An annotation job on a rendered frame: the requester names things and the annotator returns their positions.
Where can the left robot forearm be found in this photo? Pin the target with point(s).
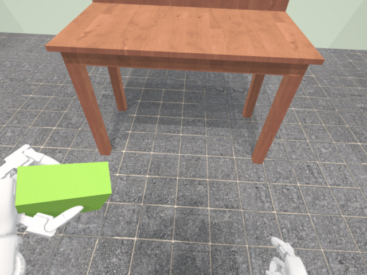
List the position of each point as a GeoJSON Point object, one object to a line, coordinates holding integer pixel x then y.
{"type": "Point", "coordinates": [12, 261]}

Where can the robot left hand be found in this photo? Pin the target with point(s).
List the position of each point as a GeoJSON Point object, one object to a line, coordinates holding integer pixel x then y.
{"type": "Point", "coordinates": [41, 224]}

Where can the robot right hand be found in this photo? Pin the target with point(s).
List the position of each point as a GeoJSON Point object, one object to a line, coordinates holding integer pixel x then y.
{"type": "Point", "coordinates": [292, 264]}

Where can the table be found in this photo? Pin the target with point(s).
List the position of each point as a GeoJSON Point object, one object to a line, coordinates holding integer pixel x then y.
{"type": "Point", "coordinates": [232, 36]}

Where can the sponge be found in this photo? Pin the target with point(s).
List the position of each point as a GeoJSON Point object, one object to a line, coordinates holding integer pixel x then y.
{"type": "Point", "coordinates": [53, 189]}

